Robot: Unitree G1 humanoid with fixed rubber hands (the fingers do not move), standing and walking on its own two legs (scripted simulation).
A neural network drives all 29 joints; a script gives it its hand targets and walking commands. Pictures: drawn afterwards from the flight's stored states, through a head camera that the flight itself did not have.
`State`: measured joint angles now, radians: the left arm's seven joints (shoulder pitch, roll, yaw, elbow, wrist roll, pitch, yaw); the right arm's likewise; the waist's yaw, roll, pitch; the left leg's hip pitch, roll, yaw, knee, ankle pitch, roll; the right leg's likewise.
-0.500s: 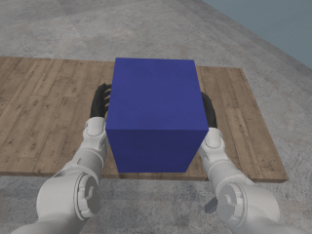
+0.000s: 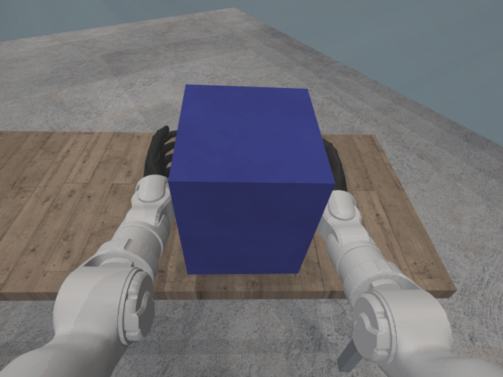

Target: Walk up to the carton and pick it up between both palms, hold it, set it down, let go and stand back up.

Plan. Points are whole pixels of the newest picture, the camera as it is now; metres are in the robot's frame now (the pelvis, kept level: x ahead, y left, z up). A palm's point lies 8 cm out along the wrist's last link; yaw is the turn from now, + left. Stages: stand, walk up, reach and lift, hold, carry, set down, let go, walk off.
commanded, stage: reach and lift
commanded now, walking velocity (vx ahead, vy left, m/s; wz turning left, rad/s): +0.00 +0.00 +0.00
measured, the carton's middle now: (245, 184) +0.43 +0.00 +0.11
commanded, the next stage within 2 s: none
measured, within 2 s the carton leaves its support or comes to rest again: neither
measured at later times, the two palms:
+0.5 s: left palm (148, 159) +0.40 +0.15 +0.19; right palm (346, 172) +0.38 -0.14 +0.18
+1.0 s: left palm (144, 155) +0.39 +0.14 +0.21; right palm (353, 165) +0.37 -0.15 +0.20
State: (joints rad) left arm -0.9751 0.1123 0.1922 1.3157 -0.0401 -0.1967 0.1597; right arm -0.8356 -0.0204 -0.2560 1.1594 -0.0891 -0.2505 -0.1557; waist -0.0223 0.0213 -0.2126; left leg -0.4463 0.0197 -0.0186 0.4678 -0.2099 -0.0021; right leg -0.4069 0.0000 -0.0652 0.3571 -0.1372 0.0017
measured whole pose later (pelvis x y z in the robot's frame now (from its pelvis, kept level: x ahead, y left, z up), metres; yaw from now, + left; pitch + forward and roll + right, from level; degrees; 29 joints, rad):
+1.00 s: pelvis -0.01 +0.00 +0.01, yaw +1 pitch -5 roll -2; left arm -0.80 0.04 0.27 0.49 0.19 0.58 0.12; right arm -0.81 -0.06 -0.05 0.73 0.24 0.29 -0.20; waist -0.10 -0.03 -0.02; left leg -0.10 0.01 -0.03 0.39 -0.20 0.00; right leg -0.05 0.00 -0.08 0.26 -0.12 0.01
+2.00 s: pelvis -0.01 +0.00 +0.01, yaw +1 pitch -7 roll -2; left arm -0.83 0.04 0.32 0.38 0.22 0.76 0.08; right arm -0.87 -0.09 -0.03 0.65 0.31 0.48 -0.24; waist -0.11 -0.01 -0.05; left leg -0.08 0.02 -0.02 0.41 -0.21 0.00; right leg -0.03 0.00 -0.07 0.29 -0.14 0.01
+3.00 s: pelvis -0.01 +0.00 +0.01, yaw +1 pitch -5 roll -2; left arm -0.88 0.07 0.33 0.36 0.20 0.84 0.07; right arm -0.94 -0.11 -0.01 0.63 0.35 0.59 -0.28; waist -0.09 0.01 -0.09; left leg -0.12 0.03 -0.04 0.43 -0.22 -0.01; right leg -0.06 0.01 -0.08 0.28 -0.14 0.00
